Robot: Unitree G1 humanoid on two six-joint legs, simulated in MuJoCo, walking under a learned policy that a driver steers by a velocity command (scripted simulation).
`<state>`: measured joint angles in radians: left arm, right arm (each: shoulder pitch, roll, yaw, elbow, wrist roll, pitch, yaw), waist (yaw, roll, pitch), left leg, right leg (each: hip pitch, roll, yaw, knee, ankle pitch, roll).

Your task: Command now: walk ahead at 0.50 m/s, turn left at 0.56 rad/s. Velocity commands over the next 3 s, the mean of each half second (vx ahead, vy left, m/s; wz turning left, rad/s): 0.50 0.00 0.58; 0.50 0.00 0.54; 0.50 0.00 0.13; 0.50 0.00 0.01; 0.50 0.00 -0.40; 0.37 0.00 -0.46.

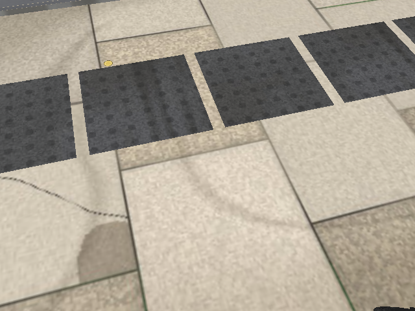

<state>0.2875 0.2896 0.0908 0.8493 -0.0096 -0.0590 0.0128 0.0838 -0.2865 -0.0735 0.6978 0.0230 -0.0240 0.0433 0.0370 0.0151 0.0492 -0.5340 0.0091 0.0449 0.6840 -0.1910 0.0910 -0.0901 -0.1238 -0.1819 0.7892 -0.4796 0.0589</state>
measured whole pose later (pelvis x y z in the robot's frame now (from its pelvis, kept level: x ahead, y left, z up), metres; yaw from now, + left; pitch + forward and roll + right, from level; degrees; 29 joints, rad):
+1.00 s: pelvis +0.51 +0.12 +0.00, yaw +34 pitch +2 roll -1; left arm 0.34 0.31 0.07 0.89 -0.02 -0.05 0.00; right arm 0.06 -0.27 -0.06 0.57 0.01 -0.03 0.04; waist 0.07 0.01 0.06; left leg -0.51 0.00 0.04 0.59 -0.10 0.09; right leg 0.03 -0.10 -0.22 0.56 -0.45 0.03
